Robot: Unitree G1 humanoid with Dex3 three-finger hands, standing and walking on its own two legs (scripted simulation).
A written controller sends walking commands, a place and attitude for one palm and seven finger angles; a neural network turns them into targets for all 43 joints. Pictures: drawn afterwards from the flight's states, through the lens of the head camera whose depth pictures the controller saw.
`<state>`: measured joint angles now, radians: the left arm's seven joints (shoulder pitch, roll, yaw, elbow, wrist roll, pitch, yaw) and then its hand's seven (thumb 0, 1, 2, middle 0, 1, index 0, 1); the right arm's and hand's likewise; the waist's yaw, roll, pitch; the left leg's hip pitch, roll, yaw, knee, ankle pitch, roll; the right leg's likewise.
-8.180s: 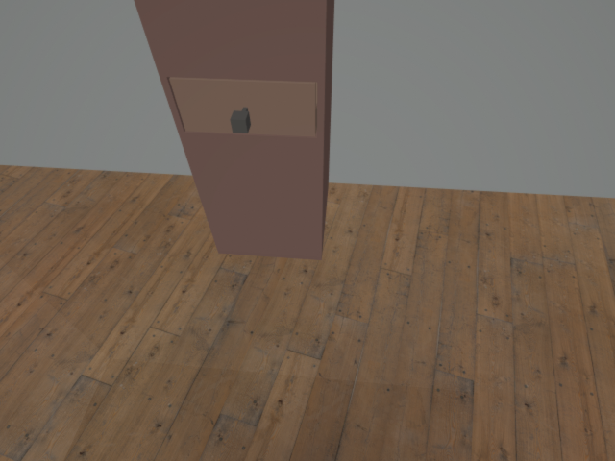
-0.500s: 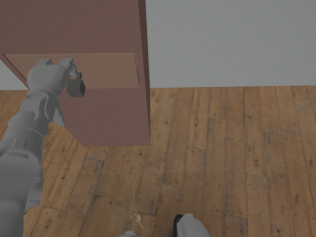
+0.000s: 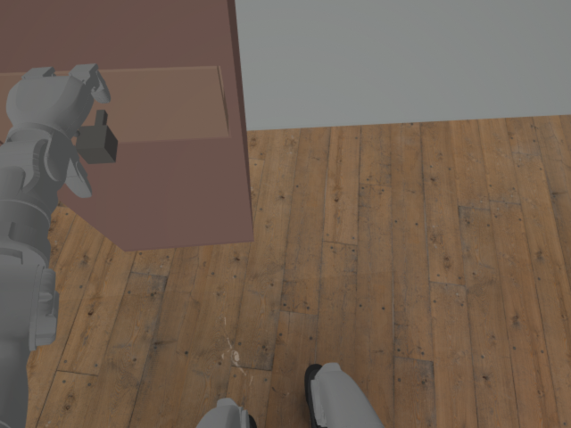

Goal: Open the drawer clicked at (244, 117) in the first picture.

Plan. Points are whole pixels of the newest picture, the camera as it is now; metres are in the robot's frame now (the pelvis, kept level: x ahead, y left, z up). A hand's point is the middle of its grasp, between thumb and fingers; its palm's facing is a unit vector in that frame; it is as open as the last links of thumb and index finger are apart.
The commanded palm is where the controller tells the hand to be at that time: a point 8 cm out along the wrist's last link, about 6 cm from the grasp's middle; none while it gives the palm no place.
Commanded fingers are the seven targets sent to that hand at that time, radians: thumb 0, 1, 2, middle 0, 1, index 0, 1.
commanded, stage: move the hooked fingers above the handle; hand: left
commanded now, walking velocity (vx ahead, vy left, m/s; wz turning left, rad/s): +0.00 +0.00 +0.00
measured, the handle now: (99, 133) +0.57 +0.24 -0.02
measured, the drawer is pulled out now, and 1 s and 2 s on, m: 0.00 0.00 0.00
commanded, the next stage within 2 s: lower the fingers behind the handle in 0.50 s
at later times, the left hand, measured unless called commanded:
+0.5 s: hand (72, 136) +0.51 +0.24 +0.04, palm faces -0.08 -0.02 -1.00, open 13.8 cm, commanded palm +0.50 +0.25 +0.09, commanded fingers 0.00 -0.50 0.30 -0.30 -1.20 -0.30 -1.20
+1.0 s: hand (80, 150) +0.51 +0.24 +0.02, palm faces -0.09 -0.01 -1.00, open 13.8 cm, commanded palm +0.50 +0.25 +0.06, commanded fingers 0.00 -0.50 0.30 -0.30 -1.20 -0.30 -1.20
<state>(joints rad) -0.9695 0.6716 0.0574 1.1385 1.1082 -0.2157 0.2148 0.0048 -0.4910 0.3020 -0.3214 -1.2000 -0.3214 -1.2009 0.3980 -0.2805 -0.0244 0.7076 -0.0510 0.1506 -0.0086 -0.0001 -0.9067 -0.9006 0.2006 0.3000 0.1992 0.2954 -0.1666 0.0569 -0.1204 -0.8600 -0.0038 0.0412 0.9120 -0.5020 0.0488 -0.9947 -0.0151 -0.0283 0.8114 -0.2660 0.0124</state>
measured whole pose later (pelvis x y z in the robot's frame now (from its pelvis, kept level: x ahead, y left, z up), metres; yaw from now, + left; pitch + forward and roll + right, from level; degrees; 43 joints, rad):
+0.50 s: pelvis +0.01 -0.01 +0.01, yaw +1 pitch +24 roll -2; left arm -0.93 0.61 0.02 1.13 1.11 -0.20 0.27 0.00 -0.49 0.30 -0.32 -1.20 -0.32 -1.20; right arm 0.31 -0.28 -0.03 0.68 -0.05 0.15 0.00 0.00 -0.91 -0.90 0.20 0.30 0.20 0.30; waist -0.13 0.05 -0.13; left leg -0.79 -0.01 0.02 0.87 -0.49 0.04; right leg -0.92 -0.02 -0.05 0.78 -0.27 0.00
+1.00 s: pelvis -0.01 -0.01 -0.01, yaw +1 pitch +26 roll -1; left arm -0.96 0.66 0.06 1.18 1.13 -0.20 0.30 0.00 -0.49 0.30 -0.32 -1.20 -0.32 -1.20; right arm 0.35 -0.30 -0.02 0.72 -0.06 0.13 0.00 0.00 -0.91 -0.90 0.20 0.30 0.20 0.30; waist -0.17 0.05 -0.13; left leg -0.91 0.00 0.03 0.97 -0.51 0.04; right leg -1.05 -0.02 -0.04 0.87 -0.28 0.00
